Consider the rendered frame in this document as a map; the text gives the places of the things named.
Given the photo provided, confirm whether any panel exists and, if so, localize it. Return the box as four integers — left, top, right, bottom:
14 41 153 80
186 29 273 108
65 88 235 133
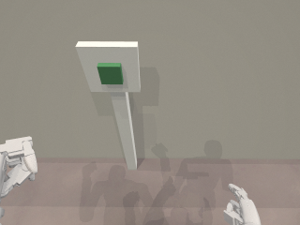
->
75 41 141 171

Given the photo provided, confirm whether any button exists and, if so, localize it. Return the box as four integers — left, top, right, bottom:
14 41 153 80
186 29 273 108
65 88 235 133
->
97 63 124 84

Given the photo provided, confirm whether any left robot hand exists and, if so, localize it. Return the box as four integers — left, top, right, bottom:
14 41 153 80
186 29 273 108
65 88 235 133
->
0 136 38 204

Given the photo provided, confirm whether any right robot hand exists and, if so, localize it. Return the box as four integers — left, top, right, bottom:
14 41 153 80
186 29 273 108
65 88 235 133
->
223 184 262 225

